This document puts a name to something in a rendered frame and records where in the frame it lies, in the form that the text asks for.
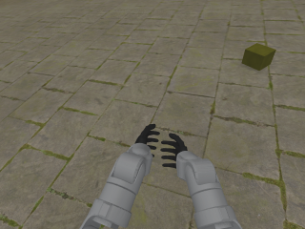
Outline carton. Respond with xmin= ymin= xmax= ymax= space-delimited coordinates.
xmin=241 ymin=43 xmax=276 ymax=71

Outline robot right hand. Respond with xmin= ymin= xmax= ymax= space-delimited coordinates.
xmin=160 ymin=133 xmax=188 ymax=169

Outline robot right forearm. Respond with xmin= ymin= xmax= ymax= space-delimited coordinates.
xmin=176 ymin=151 xmax=242 ymax=229

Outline robot left forearm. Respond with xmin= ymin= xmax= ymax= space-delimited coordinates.
xmin=79 ymin=143 xmax=153 ymax=229

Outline robot left hand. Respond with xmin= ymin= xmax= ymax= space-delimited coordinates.
xmin=134 ymin=124 xmax=160 ymax=157

